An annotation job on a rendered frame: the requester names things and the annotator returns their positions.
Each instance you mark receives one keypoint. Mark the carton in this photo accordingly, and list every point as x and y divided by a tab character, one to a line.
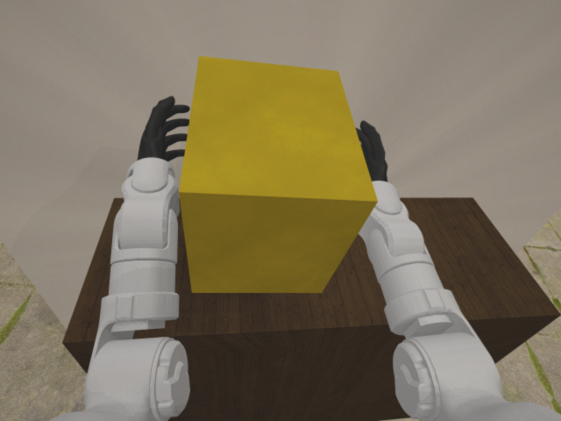
274	184

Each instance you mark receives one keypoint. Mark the robot right hand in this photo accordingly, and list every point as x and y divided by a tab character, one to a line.
373	151

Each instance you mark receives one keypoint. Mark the right robot forearm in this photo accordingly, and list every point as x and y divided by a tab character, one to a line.
417	303

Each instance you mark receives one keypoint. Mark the right robot upper arm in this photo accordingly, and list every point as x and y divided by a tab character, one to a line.
451	377

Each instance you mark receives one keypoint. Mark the pedestal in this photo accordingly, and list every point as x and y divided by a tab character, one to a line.
325	356

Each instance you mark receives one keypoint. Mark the left robot forearm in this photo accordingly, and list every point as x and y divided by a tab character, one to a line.
143	256

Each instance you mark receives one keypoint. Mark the robot left hand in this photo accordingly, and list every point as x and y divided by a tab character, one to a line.
154	141

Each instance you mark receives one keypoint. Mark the left robot upper arm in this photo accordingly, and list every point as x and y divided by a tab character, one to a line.
136	380

